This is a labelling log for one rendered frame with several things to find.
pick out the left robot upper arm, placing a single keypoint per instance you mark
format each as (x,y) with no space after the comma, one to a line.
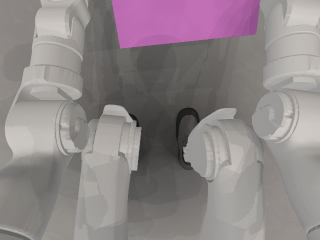
(43,136)

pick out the robot left shin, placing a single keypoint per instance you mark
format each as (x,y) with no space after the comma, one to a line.
(109,109)

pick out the robot right forearm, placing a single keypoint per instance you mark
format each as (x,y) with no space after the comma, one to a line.
(292,44)

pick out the right robot upper arm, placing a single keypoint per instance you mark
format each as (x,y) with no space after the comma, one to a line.
(289,122)

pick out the robot left forearm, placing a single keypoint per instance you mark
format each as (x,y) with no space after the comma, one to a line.
(57,53)

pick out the carton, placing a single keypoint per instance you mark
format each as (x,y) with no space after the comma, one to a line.
(155,22)

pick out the robot right foot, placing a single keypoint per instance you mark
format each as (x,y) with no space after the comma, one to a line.
(186,121)

